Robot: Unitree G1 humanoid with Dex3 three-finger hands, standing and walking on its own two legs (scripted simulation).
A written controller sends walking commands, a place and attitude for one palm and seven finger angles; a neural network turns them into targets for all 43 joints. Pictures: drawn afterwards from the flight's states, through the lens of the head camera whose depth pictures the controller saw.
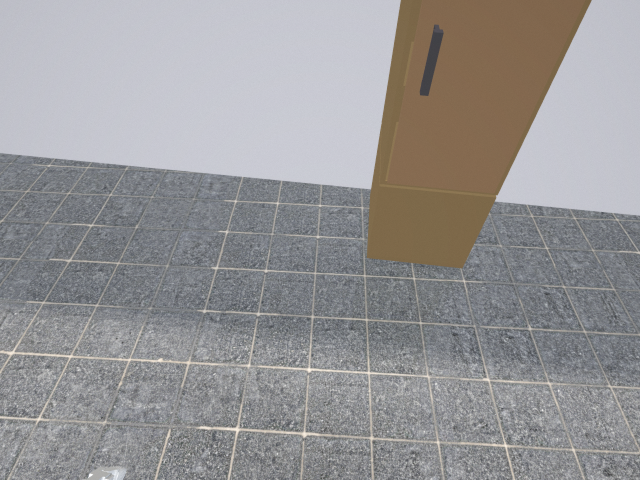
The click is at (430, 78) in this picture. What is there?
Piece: cupboard door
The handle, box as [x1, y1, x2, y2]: [420, 24, 443, 95]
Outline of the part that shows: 434,24 426,65 421,82 420,94 422,95 428,94 443,33 442,30 438,27 438,25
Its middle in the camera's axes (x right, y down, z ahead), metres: +0.27 -0.44 +0.95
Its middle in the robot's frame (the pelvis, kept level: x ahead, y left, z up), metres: +1.03 -0.22 +0.07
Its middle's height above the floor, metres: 0.84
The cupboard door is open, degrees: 0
